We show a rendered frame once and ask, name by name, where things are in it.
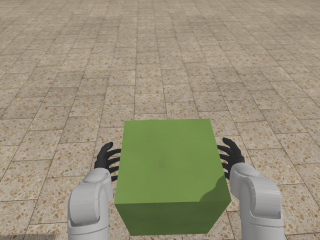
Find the left robot forearm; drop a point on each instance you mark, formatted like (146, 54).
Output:
(88, 207)

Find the right robot forearm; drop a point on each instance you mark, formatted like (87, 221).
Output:
(260, 203)

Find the right robot hand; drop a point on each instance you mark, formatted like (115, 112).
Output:
(234, 157)

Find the left robot hand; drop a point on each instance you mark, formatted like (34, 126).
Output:
(103, 162)

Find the carton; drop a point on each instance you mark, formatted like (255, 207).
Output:
(170, 177)

